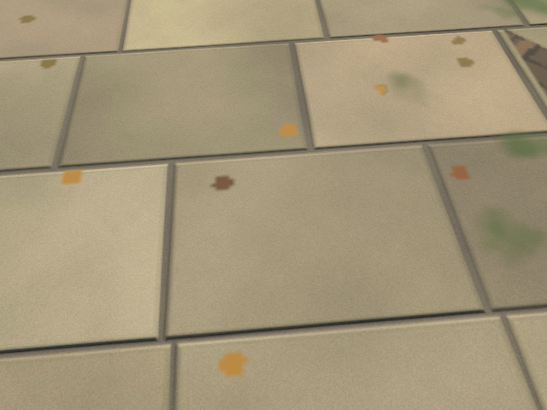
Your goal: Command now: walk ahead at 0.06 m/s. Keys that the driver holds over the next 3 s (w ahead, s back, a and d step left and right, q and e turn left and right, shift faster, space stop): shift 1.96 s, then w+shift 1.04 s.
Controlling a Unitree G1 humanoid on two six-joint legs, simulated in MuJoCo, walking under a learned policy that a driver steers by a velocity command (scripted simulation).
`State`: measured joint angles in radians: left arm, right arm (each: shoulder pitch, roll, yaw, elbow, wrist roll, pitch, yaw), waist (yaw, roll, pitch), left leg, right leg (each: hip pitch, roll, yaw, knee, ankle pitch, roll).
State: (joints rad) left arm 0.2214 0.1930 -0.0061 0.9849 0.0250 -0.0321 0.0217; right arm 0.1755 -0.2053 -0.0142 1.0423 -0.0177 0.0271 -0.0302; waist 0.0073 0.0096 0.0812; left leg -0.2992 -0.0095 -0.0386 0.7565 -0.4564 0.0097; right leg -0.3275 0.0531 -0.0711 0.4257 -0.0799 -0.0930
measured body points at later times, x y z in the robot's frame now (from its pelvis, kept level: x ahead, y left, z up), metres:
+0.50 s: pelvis +0.04 +0.03 +0.01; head +0.04 +0.03 +0.46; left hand +0.04 +0.26 -0.15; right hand +0.03 -0.19 -0.15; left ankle +0.00 +0.13 -0.73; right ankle +0.09 -0.07 -0.73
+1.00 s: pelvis +0.06 +0.04 +0.01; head +0.07 +0.04 +0.46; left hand +0.05 +0.25 -0.16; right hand +0.03 -0.17 -0.15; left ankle +0.00 +0.13 -0.73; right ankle +0.09 -0.07 -0.73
